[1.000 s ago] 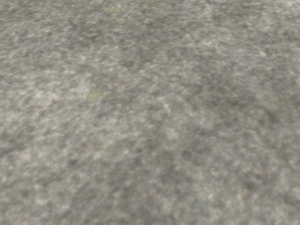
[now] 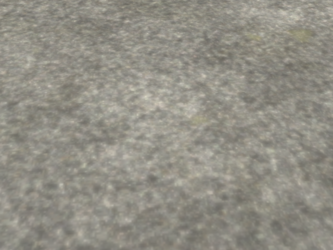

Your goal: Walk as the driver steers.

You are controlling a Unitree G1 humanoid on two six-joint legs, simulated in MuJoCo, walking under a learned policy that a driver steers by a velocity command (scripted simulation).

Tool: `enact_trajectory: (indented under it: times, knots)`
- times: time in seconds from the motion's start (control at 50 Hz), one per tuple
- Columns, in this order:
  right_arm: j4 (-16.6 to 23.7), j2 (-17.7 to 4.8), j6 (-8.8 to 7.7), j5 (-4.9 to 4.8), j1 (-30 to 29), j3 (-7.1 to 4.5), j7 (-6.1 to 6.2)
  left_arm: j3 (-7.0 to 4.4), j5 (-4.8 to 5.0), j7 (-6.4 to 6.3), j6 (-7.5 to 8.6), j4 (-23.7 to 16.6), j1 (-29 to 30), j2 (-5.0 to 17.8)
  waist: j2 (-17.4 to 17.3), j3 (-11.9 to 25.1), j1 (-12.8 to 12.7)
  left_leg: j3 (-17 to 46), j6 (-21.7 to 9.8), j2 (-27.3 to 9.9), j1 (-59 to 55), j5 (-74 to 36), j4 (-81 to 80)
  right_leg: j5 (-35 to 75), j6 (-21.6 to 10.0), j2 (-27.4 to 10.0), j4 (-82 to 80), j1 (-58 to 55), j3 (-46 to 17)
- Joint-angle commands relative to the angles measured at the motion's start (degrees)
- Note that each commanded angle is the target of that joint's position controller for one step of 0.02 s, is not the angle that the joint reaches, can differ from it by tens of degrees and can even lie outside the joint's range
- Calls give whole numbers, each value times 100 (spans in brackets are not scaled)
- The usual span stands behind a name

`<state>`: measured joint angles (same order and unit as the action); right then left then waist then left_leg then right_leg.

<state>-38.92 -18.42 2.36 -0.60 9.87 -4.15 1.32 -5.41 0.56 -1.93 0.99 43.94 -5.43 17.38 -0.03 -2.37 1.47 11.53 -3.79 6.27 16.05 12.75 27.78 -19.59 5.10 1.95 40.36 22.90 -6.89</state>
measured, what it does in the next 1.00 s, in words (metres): steps on the spot: right foot, then left foot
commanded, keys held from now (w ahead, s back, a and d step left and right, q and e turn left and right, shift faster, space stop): q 0.20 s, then no key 0.60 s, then w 0.20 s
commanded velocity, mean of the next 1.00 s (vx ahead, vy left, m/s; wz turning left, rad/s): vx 0.03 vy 0.00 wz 0.25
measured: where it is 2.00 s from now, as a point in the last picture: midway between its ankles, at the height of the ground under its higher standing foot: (146, 216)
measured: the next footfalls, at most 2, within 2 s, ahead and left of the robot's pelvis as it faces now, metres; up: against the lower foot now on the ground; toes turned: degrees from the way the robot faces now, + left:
right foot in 0.10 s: +0.06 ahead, -0.14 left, +0.00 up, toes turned +10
left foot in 0.48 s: +0.01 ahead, +0.12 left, +0.00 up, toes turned +11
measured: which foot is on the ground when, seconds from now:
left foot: down 0.00-0.10, up 0.12-0.46, down 0.48-1.00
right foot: up 0.00-0.08, down 0.10-0.86, up 0.88-1.00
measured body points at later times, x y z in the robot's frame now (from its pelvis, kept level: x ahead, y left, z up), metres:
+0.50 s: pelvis +0.00 +0.00 -0.01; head +0.03 +0.02 +0.44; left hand +0.07 +0.30 -0.13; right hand +0.22 -0.23 -0.10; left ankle -0.03 +0.11 -0.75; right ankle +0.02 -0.15 -0.74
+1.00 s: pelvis +0.04 +0.01 +0.00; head +0.05 +0.01 +0.45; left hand +0.08 +0.31 -0.12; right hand +0.19 -0.23 -0.12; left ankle -0.03 +0.11 -0.74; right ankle +0.04 -0.11 -0.72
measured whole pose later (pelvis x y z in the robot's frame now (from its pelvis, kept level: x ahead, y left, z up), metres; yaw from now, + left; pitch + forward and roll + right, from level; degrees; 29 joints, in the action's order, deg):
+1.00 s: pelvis +0.04 +0.01 +0.00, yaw +13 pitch +0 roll +1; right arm -41.9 -15.5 -0.3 -0.5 16.6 -2.3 0.7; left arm -2.1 1.6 0.1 2.8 50.6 -12.2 17.6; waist 0.1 0.3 0.6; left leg 1.6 -2.4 2.1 8.7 18.4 26.4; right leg -28.1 -2.1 -1.9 42.2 18.0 1.1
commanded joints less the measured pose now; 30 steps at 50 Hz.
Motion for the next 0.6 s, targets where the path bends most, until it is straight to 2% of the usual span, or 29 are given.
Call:
enact_trajectory:
  times: [0.02, 0.06, 0.08, 0.1, 0.12, 0.14, 0.16, 0.18, 0.2, 0.24, 0.28, 0.34, 0.38, 0.4, 0.44, 0.46, 0.48, 0.5, 0.52, 0.54, 0.56, 0.6]
  knots:
    - [466, -994, -14, -36, -189, -273, 4, -126, 23, 81, 189, -426, 92, 582, -920, 748, -23, 1911, -882, -1488, -951, -2129, -370, -31, -103, 71, -584, -17, 30]
    - [551, -942, 33, -117, -377, -255, 33, -151, 25, 138, 228, -323, -258, 602, -869, 781, -272, 1891, -629, -1236, -771, -2023, -113, 833, -238, 58, -1761, -743, 159]
    - [590, -818, 40, -125, -324, -221, 55, -200, -10, 136, 226, -281, -400, 756, -679, 828, -285, 1729, -373, -996, -388, -1284, 141, 1513, -389, -316, -2155, -1352, -42]
    - [575, -499, 29, -39, 51, -138, 34, -253, -100, 96, 177, -366, -350, 1113, 502, 992, -17, 937, -36, -391, 279, 659, 1232, 2446, -852, -1473, -2226, -1992, -1086]
    - [699, -641, -18, -69, 200, -193, 20, -263, -281, 93, 124, -380, -305, 1319, 1533, 706, 141, 22, 297, 372, 1440, 2663, 2321, 3658, -1853, -2348, -2208, -1990, -2200]
    - [637, -1089, -61, 3, 316, -322, 0, -217, -248, 87, 127, -463, -202, 1099, 1233, 692, 89, -144, 555, -133, 1697, 2569, 3517, 3426, -2280, -2712, -2227, -1758, -2293]
    - [496, -1270, -37, -48, 317, -410, -11, -119, -192, 57, 116, -558, 36, 763, 853, 572, 98, -188, 659, -297, 1670, 2106, 3927, 3002, -2047, -2281, -2171, -1598, -1630]
    - [391, -1139, 28, -54, 351, -411, -2, -74, -131, 30, 81, -590, 214, 634, 701, 452, 140, -269, 763, -353, 1716, 1737, 4102, 2543, -1746, -1857, -2123, -1541, -1081]
    - [385, -995, 83, -45, 329, -376, 0, -38, -66, 2, 61, -610, 249, 573, 724, 365, 63, -335, 862, -366, 1853, 1446, 4266, 2507, -1657, -1681, -2117, -1558, -779]
    - [517, -666, 88, -69, 123, -264, -36, -25, -89, -30, 7, -540, 10, 653, 785, 325, -98, -580, 947, -376, 1779, 1220, 3955, 2837, -1711, -1469, -2155, -1555, -380]
    - [658, -502, 53, -69, -108, -186, -37, -47, -119, -38, -37, -482, -224, 744, 900, 472, -267, -694, 978, -443, 1729, 1257, 3315, 3066, -1828, -1536, -2101, -1925, -309]
    - [734, -348, 27, 4, -195, -78, -69, -86, -73, 28, -80, -496, -125, 918, 1017, 640, -317, -934, 917, -617, 991, 1352, 2175, 3227, -1852, -1615, -2016, -1844, -134]
    - [719, -402, 29, -7, -147, -76, -84, -89, -28, 87, -99, -459, -147, 990, 1100, 658, -338, -1120, 859, -596, 537, 1241, 1534, 3289, -1857, -1671, -1962, -1728, -147]
    - [684, -432, 33, -13, -67, -87, -93, -74, 5, 108, -103, -427, -169, 992, 1090, 654, -311, -1181, 808, -564, 332, 1048, 1121, 3207, -1827, -1674, -1888, -1711, -164]
    - [505, -381, 24, 7, 308, -91, -115, -4, 92, 127, -104, -366, -96, 895, 962, 613, -62, -1350, 571, -458, -512, -129, -405, 2865, -1570, -1532, -1599, -1410, -31]
    - [515, -495, 22, 34, 322, -102, -96, 70, 82, 144, -61, -230, -391, 718, 737, 629, -74, -1079, 408, -604, -1148, -821, -932, 2351, -1200, -1386, -1460, -1038, 82]
    - [584, -853, 24, 75, 432, -148, -31, 193, -148, 188, 2, -245, -583, 400, -259, 988, -229, 85, 155, -1574, -1984, -2400, -849, 1074, -664, -961, -687, -464, 502]
    - [665, -897, 11, 207, 24, -87, -38, 273, -229, 189, 46, -323, -652, 147, -1301, 879, -475, 777, -642, -2381, -1362, -2767, -680, -663, -284, -560, -639, -181, 779]
    - [694, -499, -75, 230, -121, -3, -92, 217, -179, 132, 12, -329, -280, 471, -999, 761, -193, 709, -924, -2215, -948, -2001, -763, -815, -135, -621, -500, -450, 620]
    - [614, -349, -146, 242, -227, 59, -116, 201, -136, 126, 4, -337, -174, 516, -966, 631, -251, 471, -749, -1928, -896, -1538, -769, -407, -134, -602, -668, -482, 620]
    - [572, -418, -189, 219, -290, 39, -113, 207, -142, 104, -3, -244, -195, 484, -960, 598, -261, 245, -526, -1672, -887, -1166, -728, 99, -134, -565, -928, -604, 645]
    - [505, -438, -239, 166, -286, 56, -96, 214, -179, 103, -27, -192, -254, 575, -951, 462, -281, 83, -262, -1491, -695, -1090, -684, 1096, -136, -639, -1416, -947, 520]
Keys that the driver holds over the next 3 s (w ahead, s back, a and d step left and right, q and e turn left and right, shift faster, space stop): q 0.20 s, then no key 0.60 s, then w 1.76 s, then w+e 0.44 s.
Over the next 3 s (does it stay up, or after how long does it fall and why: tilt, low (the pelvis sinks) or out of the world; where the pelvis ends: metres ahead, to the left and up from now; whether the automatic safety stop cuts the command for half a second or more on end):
stays up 1.06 0.19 0.00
